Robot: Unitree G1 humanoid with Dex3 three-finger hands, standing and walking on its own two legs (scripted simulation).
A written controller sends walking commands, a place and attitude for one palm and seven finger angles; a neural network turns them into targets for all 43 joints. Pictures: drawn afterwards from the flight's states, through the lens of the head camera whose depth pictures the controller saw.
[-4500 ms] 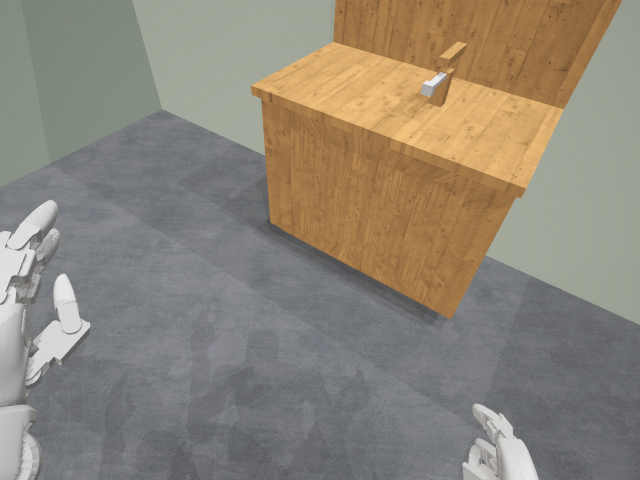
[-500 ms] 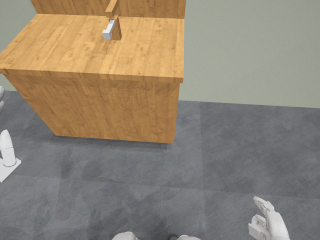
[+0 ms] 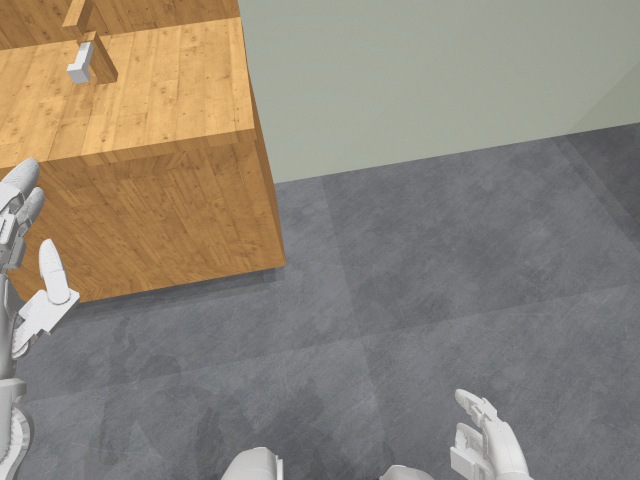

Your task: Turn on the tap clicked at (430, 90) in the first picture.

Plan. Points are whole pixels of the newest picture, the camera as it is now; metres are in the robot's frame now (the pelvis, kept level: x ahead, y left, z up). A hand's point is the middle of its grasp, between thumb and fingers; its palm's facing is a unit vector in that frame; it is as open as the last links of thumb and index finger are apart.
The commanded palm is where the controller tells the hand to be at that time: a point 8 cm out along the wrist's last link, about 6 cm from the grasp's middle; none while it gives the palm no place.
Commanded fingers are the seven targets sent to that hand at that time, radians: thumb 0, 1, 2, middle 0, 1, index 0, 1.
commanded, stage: turn to face it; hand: left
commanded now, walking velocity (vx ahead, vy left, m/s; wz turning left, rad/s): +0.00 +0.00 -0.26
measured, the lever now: (78, 73) +0.80 +0.53 +0.04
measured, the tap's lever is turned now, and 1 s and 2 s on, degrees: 0 0 0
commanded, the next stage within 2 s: take the last steps up to it in 0.02 s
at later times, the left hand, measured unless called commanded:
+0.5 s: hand (62, 315) +0.23 +0.22 +0.18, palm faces +0.40 -0.82 -0.40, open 7.4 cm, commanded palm +0.18 +0.26 +0.19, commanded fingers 0.00 0.90 0.90 -0.20 -0.30 -0.20 -0.30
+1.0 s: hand (48, 210) +0.33 +0.28 +0.18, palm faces +0.35 -0.83 -0.44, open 7.4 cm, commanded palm +0.26 +0.33 +0.19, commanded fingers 0.00 0.90 0.90 -0.20 -0.30 -0.20 -0.30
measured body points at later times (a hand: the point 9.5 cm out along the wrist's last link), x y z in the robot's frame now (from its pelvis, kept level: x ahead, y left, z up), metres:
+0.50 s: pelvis +0.01 -0.01 +0.01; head -0.01 -0.02 +0.45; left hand +0.20 +0.26 +0.20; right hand +0.14 -0.24 -0.09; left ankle +0.00 +0.11 -0.72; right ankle +0.00 -0.11 -0.73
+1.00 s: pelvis +0.09 +0.05 +0.01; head +0.14 +0.05 +0.46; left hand +0.31 +0.32 +0.21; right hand +0.25 -0.18 -0.08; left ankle +0.10 +0.17 -0.72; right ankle +0.06 -0.06 -0.67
